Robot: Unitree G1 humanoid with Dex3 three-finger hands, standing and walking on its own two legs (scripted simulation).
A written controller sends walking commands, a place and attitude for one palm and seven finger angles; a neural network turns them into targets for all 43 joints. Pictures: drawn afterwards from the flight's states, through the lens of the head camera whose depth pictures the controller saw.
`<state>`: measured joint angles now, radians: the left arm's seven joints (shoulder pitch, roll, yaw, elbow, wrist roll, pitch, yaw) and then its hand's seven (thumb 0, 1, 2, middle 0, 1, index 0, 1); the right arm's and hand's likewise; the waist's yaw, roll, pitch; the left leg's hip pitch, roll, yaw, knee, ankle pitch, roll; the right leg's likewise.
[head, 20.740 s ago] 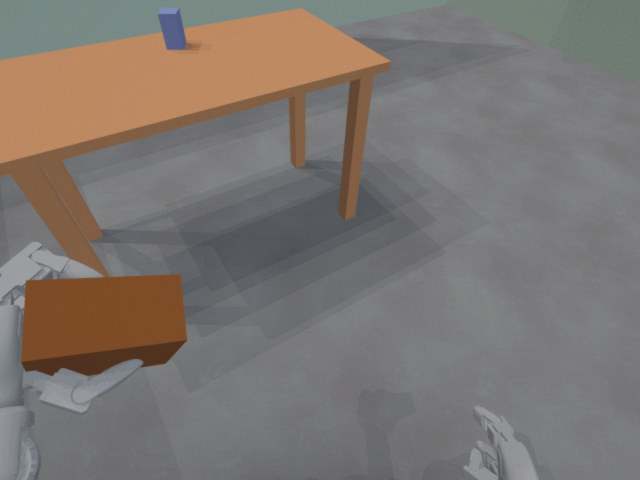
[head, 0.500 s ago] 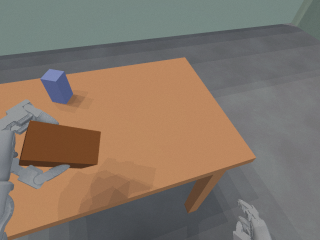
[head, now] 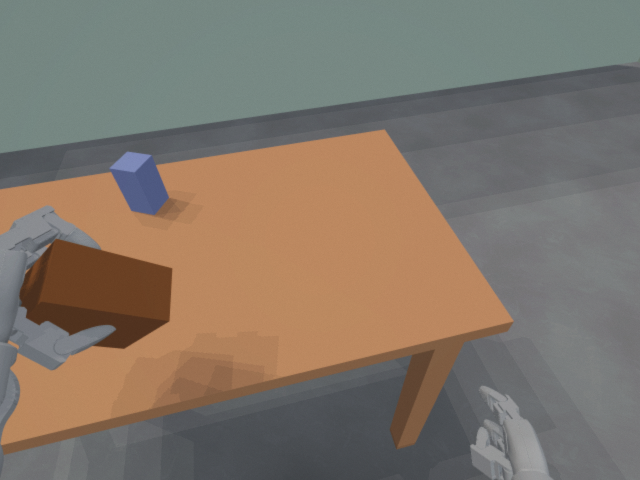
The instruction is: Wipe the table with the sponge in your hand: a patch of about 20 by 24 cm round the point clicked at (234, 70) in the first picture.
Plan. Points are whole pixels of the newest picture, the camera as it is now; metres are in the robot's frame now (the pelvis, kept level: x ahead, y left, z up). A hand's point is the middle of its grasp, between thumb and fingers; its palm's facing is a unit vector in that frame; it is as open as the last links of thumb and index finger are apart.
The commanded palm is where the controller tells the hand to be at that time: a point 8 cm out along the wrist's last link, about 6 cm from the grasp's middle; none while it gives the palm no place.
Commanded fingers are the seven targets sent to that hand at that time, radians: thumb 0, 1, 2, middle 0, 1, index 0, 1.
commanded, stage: turn the palm down, sponge in hand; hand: left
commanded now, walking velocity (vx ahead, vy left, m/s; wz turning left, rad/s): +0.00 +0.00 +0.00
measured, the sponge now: (112, 303) +0.24 +0.27 +0.13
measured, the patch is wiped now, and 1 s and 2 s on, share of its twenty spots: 0.00 0.00 0.00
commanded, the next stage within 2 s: move the sponge above the wiping area in 1.66 s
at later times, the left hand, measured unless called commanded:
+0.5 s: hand (83, 297) +0.24 +0.29 +0.15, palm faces +0.18 -0.39 -0.90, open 10.4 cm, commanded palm +0.21 +0.29 +0.20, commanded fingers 0.00 0.10 1.30 -1.20 -1.60 -1.20 -1.60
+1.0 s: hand (77, 302) +0.24 +0.31 +0.13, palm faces +0.05 -0.21 -0.98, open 10.4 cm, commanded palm +0.21 +0.31 +0.21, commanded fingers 0.00 0.10 1.30 -1.20 -1.60 -1.20 -1.60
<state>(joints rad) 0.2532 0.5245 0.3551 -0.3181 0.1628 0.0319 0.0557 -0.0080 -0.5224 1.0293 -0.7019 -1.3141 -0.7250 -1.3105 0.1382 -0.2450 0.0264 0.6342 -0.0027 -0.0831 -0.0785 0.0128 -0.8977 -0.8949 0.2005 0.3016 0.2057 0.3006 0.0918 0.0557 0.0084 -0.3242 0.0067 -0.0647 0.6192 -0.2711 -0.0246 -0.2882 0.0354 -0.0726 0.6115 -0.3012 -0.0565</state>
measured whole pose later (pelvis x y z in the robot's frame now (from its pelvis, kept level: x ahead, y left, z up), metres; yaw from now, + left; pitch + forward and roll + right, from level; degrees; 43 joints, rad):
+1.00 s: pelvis +0.01 +0.04 +0.01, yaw -2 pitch -3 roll +0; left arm 0.20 0.56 0.02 -0.36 0.72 0.37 -0.08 0.00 -0.53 1.03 -0.70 -1.32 -0.72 -1.32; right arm 0.05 -0.25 0.06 0.60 0.04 0.02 -0.11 0.01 -0.90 -0.89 0.20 0.30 0.19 0.30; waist 0.12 0.11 0.02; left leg -0.22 -0.03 0.00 0.49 -0.23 0.03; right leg -0.20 0.00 -0.01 0.49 -0.24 -0.01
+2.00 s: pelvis +0.00 +0.02 +0.02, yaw -4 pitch -4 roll +0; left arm 0.15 0.53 -0.01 -0.27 0.87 0.36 -0.01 0.00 -0.53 1.04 -0.70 -1.32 -0.73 -1.32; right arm 0.01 -0.25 0.04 0.69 0.03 0.01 -0.07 0.01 -0.90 -0.90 0.20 0.30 0.21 0.30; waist 0.14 0.12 0.01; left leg -0.15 0.00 0.01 0.42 -0.19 0.00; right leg -0.15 0.03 0.01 0.44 -0.21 -0.03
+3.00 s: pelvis +0.01 +0.03 +0.02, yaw -3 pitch -3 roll +0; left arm 0.06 0.44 -0.10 -0.09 0.92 0.49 0.01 0.00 -0.53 1.04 -0.70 -1.32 -0.72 -1.32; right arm 0.00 -0.25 0.04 0.69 0.05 0.04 -0.06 0.01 -0.90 -0.90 0.20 0.30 0.21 0.30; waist 0.11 0.12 -0.01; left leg -0.16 -0.01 0.00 0.40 -0.19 0.01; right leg -0.16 0.02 0.01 0.42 -0.21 -0.02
